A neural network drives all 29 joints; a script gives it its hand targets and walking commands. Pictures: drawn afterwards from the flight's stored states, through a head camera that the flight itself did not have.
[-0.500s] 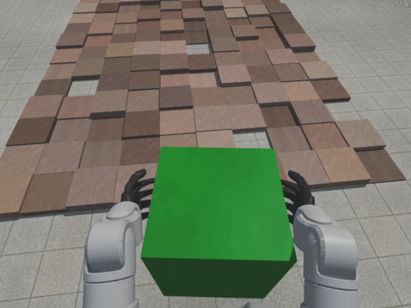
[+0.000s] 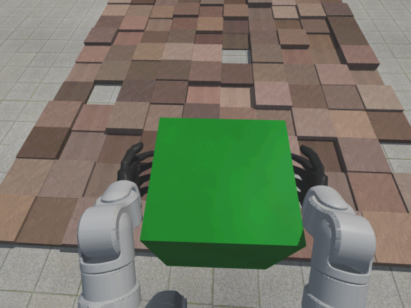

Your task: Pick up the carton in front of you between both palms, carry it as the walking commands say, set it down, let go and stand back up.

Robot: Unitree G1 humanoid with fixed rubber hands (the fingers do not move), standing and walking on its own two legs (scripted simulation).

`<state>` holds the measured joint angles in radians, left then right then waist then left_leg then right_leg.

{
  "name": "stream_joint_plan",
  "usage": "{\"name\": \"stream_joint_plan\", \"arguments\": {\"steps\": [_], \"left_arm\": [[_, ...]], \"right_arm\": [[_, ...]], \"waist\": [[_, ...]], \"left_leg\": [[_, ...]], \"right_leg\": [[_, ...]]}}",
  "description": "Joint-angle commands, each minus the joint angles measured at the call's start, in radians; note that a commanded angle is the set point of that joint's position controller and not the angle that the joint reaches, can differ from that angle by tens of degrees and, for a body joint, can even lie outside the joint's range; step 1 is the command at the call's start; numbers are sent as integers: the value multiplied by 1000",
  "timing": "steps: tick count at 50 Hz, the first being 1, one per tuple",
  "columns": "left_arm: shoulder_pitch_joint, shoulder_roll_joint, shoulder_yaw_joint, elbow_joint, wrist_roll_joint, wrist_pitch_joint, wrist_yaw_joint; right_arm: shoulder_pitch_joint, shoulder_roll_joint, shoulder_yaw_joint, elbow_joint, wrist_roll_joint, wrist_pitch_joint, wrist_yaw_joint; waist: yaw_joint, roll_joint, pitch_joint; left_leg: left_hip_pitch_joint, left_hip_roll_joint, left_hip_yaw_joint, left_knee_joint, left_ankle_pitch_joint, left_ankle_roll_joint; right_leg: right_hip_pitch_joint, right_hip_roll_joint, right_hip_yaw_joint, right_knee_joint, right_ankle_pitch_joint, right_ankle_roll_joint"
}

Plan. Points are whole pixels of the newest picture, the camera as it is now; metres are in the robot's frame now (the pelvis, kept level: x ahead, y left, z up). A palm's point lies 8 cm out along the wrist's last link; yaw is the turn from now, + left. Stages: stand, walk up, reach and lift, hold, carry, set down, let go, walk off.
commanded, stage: carry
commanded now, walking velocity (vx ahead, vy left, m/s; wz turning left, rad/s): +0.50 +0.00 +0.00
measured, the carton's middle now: (218, 202) +0.29 +0.01 +0.03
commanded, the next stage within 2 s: none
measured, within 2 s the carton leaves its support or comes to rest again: neither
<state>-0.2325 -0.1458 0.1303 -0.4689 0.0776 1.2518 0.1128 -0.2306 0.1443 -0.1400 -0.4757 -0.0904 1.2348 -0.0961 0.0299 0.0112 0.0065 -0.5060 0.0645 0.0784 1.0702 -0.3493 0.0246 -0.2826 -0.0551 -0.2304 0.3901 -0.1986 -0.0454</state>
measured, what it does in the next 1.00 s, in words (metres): walks ahead: left foot, then right foot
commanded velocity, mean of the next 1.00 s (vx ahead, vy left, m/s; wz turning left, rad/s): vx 0.50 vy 0.00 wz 0.00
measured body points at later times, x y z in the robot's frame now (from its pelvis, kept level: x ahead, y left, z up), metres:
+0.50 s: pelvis +0.31 +0.04 +0.00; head +0.39 +0.04 +0.44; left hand +0.72 +0.15 +0.13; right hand +0.69 -0.15 +0.14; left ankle +0.30 +0.11 -0.74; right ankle +0.36 -0.09 -0.67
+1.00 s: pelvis +0.65 +0.03 +0.01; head +0.71 +0.03 +0.46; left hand +1.04 +0.18 +0.17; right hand +1.04 -0.12 +0.17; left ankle +0.79 +0.09 -0.71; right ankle +0.51 -0.08 -0.71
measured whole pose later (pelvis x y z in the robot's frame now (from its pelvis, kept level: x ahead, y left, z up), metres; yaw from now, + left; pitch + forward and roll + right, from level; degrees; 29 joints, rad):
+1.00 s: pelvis +0.65 +0.03 +0.01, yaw -3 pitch +5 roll -1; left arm -0.78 -0.02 0.27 -0.12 0.04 1.28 0.14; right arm -0.75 0.07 -0.29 -0.19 -0.11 1.28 -0.13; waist 0.06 0.02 0.04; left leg -0.56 0.00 0.12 0.50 -0.08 0.04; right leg -0.12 -0.01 -0.09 0.51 -0.49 -0.01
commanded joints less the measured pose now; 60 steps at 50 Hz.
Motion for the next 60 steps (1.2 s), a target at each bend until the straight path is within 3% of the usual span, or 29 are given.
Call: {"name": "stream_joint_plan", "arguments": {"steps": [1, 5, 7, 8, 9, 10, 11, 13, 16, 24, 26, 27, 28, 29, 30, 31, 33, 37, 43, 45, 46, 47, 48, 49, 50, 51, 52, 55, 60], "left_arm": [[-539, -700, -716, -136, -426, 23, -244], [-654, -588, -670, 13, -396, 57, -236], [-772, -548, -651, 97, -379, 72, -226], [-836, -533, -643, 126, -375, 79, -221], [-910, -529, -640, 138, -384, 86, -218], [-960, -546, -637, 184, -406, 94, -212], [-1009, -588, -631, 212, -420, 96, -210], [-1094, -688, -594, 215, -445, 79, -203], [-1187, -797, -576, 219, -458, 65, -182], [-1281, -813, -517, 376, -395, 44, -166], [-1289, -823, -506, 416, -394, 42, -174], [-1298, -838, -503, 433, -394, 42, -180], [-1268, -841, -489, 464, -391, 41, -186], [-1235, -827, -470, 483, -384, 39, -190], [-1223, -835, -462, 473, -385, 40, -194], [-1214, -869, -461, 463, -391, 47, -201], [-1266, -918, -497, 377, -422, 38, -213], [-1371, -980, -581, 187, -526, 27, -234], [-1250, -840, -618, 207, -510, 40, -226], [-1211, -794, -612, 289, -486, 45, -231], [-1213, -790, -612, 324, -478, 45, -234], [-1223, -789, -612, 362, -472, 47, -237], [-1245, -800, -606, 389, -471, 49, -239], [-1264, -800, -600, 402, -477, 52, -243], [-1263, -807, -584, 428, -465, 56, -239], [-1279, -824, -564, 440, -459, 58, -234], [-1280, -856, -534, 420, -442, 53, -221], [-1310, -875, -492, 363, -397, 42, -181], [-1208, -882, -493, 362, -350, 33, -145]], "right_arm": [[-458, 750, 725, -63, 365, 33, 183], [-633, 649, 697, 32, 367, 77, 187], [-721, 602, 667, 142, 370, 90, 190], [-780, 580, 648, 182, 374, 93, 192], [-837, 554, 629, 220, 383, 93, 193], [-878, 572, 614, 261, 399, 96, 196], [-931, 602, 612, 274, 416, 96, 197], [-1077, 732, 636, 222, 486, 88, 209], [-1231, 848, 639, 202, 589, 83, 219], [-1296, 878, 558, 407, 523, 71, 213], [-1304, 886, 553, 437, 507, 66, 211], [-1300, 890, 548, 447, 500, 65, 210], [-1301, 891, 544, 453, 490, 66, 207], [-1303, 898, 542, 451, 485, 73, 205], [-1288, 914, 536, 450, 481, 76, 204], [-1272, 914, 518, 467, 467, 76, 198], [-1256, 963, 516, 436, 458, 69, 191], [-1219, 927, 511, 304, 372, 41, 150], [-1076, 779, 537, 314, 295, 52, 117], [-1063, 734, 532, 351, 286, 64, 129], [-1060, 722, 529, 375, 285, 66, 137], [-1083, 711, 525, 395, 291, 69, 149], [-1098, 694, 522, 418, 305, 69, 159], [-1103, 684, 514, 437, 324, 70, 168], [-1127, 720, 524, 440, 355, 73, 179], [-1200, 763, 551, 406, 402, 75, 192], [-1279, 815, 583, 371, 447, 77, 208], [-1382, 943, 592, 315, 562, 71, 236], [-1284, 943, 543, 340, 546, 74, 232]], "waist": [[8, -168, -358], [0, -201, -256], [-65, -89, -301], [-112, 21, -352], [-131, 313, -386], [-131, 331, -394], [-130, 253, -389], [-119, 64, -433], [-87, 92, -513], [-110, 117, -451], [-84, 127, -434], [-36, 99, -466], [30, 59, -531], [70, -188, -627], [73, -382, -650], [63, -270, -649], [58, -105, -537], [48, -109, -519], [66, -179, -462], [24, -202, -465], [-38, -169, -497], [-105, -90, -522], [-135, 90, -553], [-130, 303, -633], [-125, 282, -662], [-107, 195, -608], [-91, 71, -550], [-67, 56, -512], [-104, 88, -522]], "left_leg": [[-87, -11, 62, -372, 145, -2], [80, -61, 157, -566, 280, -1], [353, -96, 166, -594, 249, 37], [529, 4, 29, -605, 152, 79], [631, 254, -420, -726, 40, 177], [716, 310, -583, -767, 151, 253], [680, 331, -586, -757, 182, 266], [691, 260, -386, -680, 389, 210], [627, 228, -264, -706, 337, 174], [692, 165, -106, -662, 498, 179], [599, 130, -22, -602, 564, 135], [517, 104, 46, -471, 664, 96], [319, 79, 70, -301, 662, 45], [59, -8, 53, -40, 381, -8], [-194, -147, -20, 168, -157, -15], [-270, -95, -98, 289, -200, 5], [-337, -37, -119, 246, -108, 9], [-289, -44, -45, 0, -3, -1], [-115, -94, 48, -439, 205, -9], [101, -131, 101, -585, 295, 9], [302, -152, 132, -644, 356, 25], [518, -80, 89, -641, 387, 42], [761, 101, -162, -578, 477, 116], [876, 275, -506, -591, 593, 240], [868, 287, -604, -621, 483, 283], [799, 285, -617, -646, 381, 263], [746, 235, -500, -655, 348, 234], [601, 182, -343, -718, 406, 131], [764, 165, -269, -683, 696, 113]], "right_leg": [[430, -193, 134, -112, 390, -84], [294, -156, 58, -48, 348, -54], [167, -92, 12, 204, 377, -21], [13, -43, 0, 415, 221, 1], [-224, 72, 16, 727, -141, 44], [-408, 105, 163, 931, -349, 26], [-470, 51, 227, 1033, -355, 8], [-477, -19, 225, 963, -250, -14], [-415, -15, 207, 844, -178, -16], [-412, 32, 119, 372, -83, -2], [-228, 85, 49, 205, -68, -7], [-35, 128, -10, 122, 3, -14], [253, 69, 77, 140, 24, -59], [511, -158, 459, 129, 192, -156], [674, -276, 753, 47, 482, -283], [712, -289, 743, 62, 519, -286], [635, -239, 611, 82, 546, -196], [565, -191, 430, 41, 529, -148], [505, -106, 264, 46, 624, -116], [409, -90, 185, 114, 681, -79], [318, -64, 129, 249, 696, -46], [152, -34, 118, 397, 495, -17], [-129, 19, 171, 586, 45, 10], [-320, 141, 211, 858, -371, 30], [-396, 116, 275, 1010, -384, 11], [-460, 79, 294, 1048, -323, -4], [-474, 41, 282, 1005, -240, -7], [-380, 6, 236, 830, -154, 22], [-473, 31, 182, 664, -122, 34]]}}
